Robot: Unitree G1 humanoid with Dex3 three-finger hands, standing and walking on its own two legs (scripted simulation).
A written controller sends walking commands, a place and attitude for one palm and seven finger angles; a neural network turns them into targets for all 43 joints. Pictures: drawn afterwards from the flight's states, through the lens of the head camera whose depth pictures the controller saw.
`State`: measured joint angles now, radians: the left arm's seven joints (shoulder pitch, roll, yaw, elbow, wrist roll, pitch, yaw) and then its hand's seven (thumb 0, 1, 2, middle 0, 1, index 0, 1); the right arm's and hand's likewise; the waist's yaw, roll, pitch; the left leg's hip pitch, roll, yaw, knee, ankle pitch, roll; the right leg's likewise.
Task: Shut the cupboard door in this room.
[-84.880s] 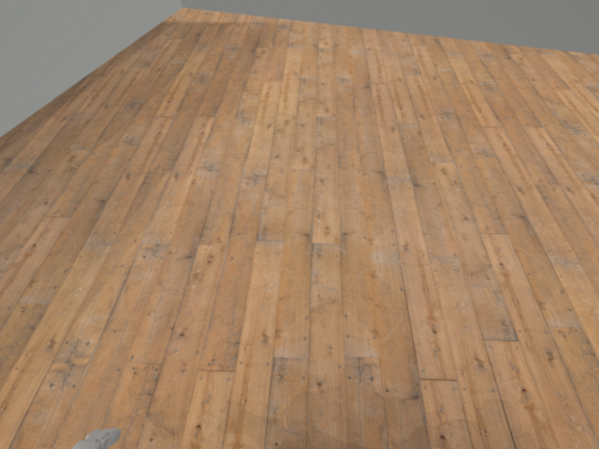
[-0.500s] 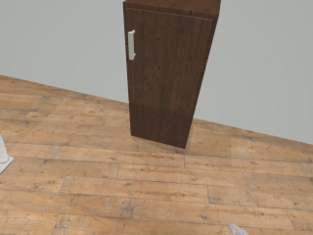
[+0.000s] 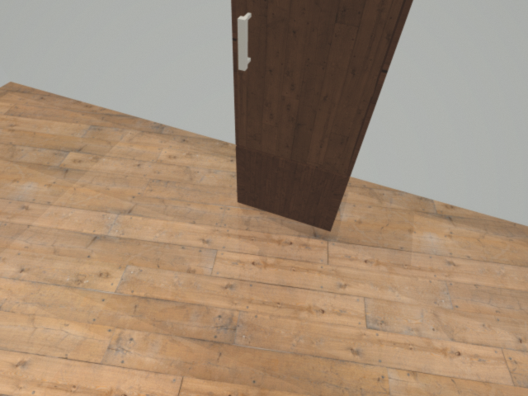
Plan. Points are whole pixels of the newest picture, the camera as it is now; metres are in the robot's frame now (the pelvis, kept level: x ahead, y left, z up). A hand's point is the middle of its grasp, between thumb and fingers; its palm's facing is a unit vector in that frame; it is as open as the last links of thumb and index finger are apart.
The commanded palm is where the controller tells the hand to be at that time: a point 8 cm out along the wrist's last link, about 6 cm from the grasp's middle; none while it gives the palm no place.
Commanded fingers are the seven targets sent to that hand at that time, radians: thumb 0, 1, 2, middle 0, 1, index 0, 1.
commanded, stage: let the arm hang, fingers relaxed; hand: left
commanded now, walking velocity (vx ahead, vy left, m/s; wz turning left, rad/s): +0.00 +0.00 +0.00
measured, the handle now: (245, 42) +1.02 +0.09 +0.06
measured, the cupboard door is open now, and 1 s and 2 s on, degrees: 0 0 0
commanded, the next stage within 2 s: look to check the result in 0.80 s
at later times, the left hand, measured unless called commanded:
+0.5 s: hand out of the picture +0.00 +0.18 -0.16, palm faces +0.01 -0.98 -0.19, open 7.4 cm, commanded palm none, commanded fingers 0.00 0.90 0.90 -0.20 -0.30 -0.20 -0.30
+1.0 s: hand out of the picture -0.01 +0.18 -0.16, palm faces +0.01 -0.98 -0.17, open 7.4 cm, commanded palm none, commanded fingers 0.00 0.90 0.90 -0.20 -0.30 -0.20 -0.30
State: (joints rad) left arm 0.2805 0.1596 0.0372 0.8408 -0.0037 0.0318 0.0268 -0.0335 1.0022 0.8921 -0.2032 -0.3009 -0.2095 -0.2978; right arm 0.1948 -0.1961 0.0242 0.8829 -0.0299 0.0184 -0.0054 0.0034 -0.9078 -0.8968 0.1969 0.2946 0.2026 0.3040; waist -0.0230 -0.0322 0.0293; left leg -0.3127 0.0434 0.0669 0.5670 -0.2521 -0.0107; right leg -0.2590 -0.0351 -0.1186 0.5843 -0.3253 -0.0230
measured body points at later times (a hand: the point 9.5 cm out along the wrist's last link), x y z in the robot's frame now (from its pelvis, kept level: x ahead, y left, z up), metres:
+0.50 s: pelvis +0.02 +0.02 +0.01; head +0.02 +0.01 +0.46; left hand +0.00 +0.23 -0.14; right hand -0.01 -0.19 -0.15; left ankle +0.03 +0.13 -0.73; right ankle -0.01 -0.10 -0.73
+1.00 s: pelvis +0.02 +0.02 +0.01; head +0.03 +0.02 +0.46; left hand -0.01 +0.23 -0.15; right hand -0.01 -0.18 -0.15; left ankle +0.03 +0.13 -0.73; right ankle -0.01 -0.10 -0.73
